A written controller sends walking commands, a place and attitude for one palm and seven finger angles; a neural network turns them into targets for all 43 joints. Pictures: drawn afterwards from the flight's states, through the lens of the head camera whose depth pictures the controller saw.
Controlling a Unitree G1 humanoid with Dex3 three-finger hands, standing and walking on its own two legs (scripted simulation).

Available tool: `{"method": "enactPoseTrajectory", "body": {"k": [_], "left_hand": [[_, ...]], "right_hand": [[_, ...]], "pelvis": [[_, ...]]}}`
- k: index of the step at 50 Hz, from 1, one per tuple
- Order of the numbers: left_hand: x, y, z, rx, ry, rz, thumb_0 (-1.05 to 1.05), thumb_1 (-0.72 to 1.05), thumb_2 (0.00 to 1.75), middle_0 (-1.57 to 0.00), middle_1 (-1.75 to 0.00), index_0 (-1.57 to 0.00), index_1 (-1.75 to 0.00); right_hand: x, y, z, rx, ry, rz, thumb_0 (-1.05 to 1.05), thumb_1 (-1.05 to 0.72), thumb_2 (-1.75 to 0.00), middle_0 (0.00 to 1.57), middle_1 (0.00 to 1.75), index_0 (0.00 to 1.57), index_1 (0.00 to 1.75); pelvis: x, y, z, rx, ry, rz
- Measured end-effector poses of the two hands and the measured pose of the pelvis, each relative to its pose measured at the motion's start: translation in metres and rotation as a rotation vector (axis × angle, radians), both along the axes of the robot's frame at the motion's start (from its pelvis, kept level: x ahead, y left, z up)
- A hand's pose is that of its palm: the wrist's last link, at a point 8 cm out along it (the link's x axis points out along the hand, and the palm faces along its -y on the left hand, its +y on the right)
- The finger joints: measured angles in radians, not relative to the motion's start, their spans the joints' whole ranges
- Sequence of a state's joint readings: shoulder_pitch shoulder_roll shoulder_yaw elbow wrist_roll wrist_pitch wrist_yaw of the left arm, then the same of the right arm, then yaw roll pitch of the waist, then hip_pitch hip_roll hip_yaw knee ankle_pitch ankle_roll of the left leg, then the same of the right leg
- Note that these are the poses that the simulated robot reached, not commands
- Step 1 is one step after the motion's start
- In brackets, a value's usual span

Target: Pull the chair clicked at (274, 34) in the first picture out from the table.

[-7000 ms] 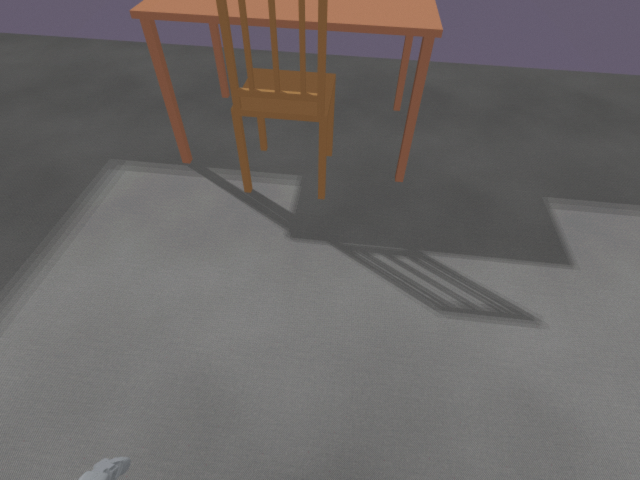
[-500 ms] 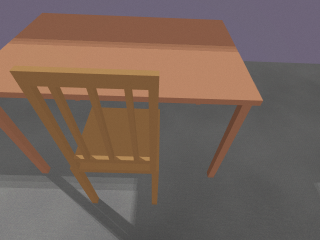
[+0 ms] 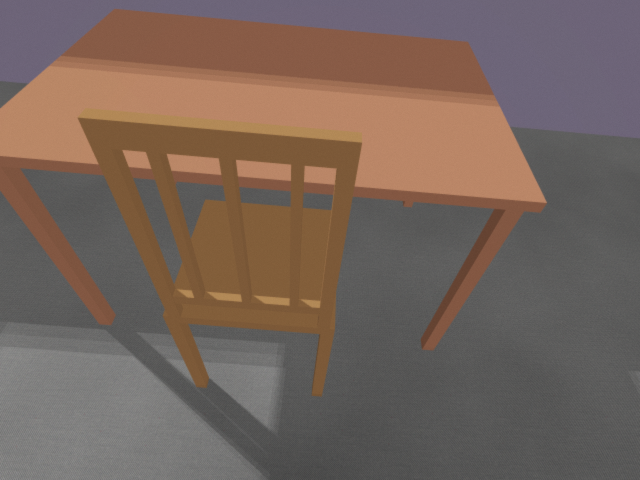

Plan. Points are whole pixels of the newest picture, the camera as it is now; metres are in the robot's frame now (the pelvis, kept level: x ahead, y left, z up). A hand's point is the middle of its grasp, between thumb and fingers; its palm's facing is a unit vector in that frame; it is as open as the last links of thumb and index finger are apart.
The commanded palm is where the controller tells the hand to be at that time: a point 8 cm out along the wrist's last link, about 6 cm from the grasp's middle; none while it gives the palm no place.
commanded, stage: look again from close up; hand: left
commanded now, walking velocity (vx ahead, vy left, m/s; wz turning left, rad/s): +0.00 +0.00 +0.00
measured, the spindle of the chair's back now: (239, 241) +0.50 +0.18 -0.05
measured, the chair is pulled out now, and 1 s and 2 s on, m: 0.00 0.00 0.00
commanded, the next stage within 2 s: shuffle to correct the standing spot in 0.14 s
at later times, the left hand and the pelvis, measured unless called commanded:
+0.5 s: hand out of the picture -0.03 +0.16 -0.18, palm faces +0.04 -0.99 -0.16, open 7.4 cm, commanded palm none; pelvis +0.03 -0.01 +0.00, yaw +0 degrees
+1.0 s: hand out of the picture +0.04 +0.18 -0.18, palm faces +0.01 -0.97 -0.25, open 7.4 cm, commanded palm none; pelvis +0.00 -0.01 -0.01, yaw +0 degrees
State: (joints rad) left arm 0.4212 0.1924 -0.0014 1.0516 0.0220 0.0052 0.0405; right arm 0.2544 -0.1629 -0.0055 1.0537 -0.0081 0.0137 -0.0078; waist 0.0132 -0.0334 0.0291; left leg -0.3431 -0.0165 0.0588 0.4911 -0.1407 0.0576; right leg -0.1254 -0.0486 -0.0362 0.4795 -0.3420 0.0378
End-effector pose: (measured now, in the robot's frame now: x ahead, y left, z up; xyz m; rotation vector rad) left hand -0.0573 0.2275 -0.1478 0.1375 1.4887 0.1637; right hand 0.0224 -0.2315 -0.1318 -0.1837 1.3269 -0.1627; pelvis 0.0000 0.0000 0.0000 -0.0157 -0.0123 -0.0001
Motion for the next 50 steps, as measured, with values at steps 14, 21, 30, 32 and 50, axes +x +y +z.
{"method": "enactPoseTrajectory", "body": {"k": [14,21,30,32,50], "left_hand": [[0.002,-0.02,-0.002,-0.051,0.011,0.003,0.01,0.91,0.9,-0.19,-0.3,-0.2,-0.3],[0.016,-0.021,-0.003,-0.041,-0.009,0.002,0.0,0.91,0.9,-0.19,-0.3,-0.2,-0.3],[0.031,-0.025,-0.004,-0.027,0.023,0.014,0.0,0.91,0.9,-0.19,-0.3,-0.2,-0.3],[0.038,-0.027,-0.004,-0.028,0.02,0.011,0.0,0.91,0.9,-0.19,-0.3,-0.2,-0.3],[0.091,-0.001,0.005,0.062,-0.216,-0.067,0.01,0.91,0.9,-0.2,-0.3,-0.2,-0.3]], "right_hand": [[0.005,0.001,0.002,-0.003,0.007,-0.005,0.01,-0.92,-0.89,0.2,0.3,0.2,0.3],[0.001,0.0,-0.004,0.015,0.035,-0.018,0.01,-0.92,-0.89,0.2,0.3,0.2,0.3],[0.011,0.002,-0.009,0.02,0.062,-0.03,0.01,-0.92,-0.89,0.2,0.3,0.2,0.3],[0.014,0.001,-0.008,0.014,0.062,-0.032,0.01,-0.93,-0.89,0.2,0.3,0.2,0.3],[0.036,-0.01,-0.014,0.028,-0.119,0.013,0.01,-0.91,-0.89,0.2,0.3,0.2,0.3]], "pelvis": [[0.005,0.001,0.002,0.005,0.002,-0.004],[0.016,-0.004,0.001,0.014,0.009,-0.003],[0.041,-0.008,-0.003,0.018,0.009,-0.01],[0.043,-0.008,-0.002,0.019,0.009,-0.011],[0.002,-0.008,-0.01,-0.013,-0.01,0.006]]}}
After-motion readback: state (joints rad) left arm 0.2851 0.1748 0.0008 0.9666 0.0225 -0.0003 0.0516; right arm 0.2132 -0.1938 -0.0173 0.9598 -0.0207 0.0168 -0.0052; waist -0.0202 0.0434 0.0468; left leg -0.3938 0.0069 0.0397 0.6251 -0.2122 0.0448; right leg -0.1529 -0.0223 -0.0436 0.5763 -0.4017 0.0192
